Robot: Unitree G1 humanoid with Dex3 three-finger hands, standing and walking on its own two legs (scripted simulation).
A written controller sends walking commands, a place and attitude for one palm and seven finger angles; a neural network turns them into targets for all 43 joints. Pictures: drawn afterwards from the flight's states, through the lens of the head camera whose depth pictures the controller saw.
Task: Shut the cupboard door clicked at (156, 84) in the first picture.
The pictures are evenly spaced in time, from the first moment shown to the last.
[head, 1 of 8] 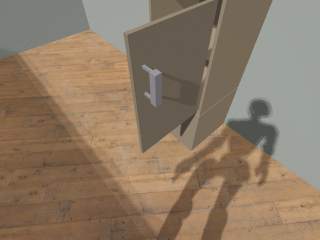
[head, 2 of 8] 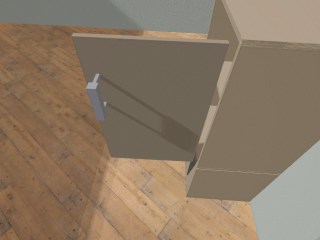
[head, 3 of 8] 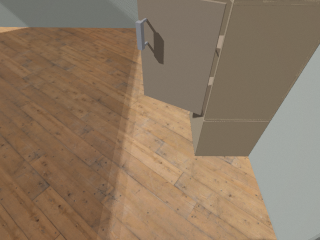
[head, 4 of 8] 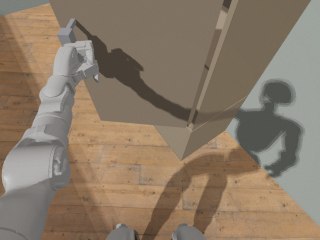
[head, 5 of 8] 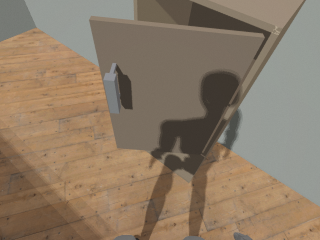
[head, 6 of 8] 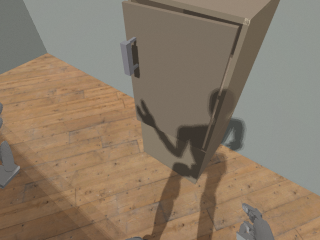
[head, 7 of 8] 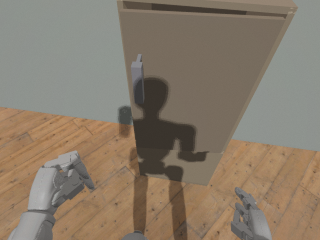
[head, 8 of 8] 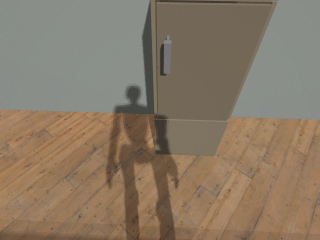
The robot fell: no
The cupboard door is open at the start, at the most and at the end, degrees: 91 91 0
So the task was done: yes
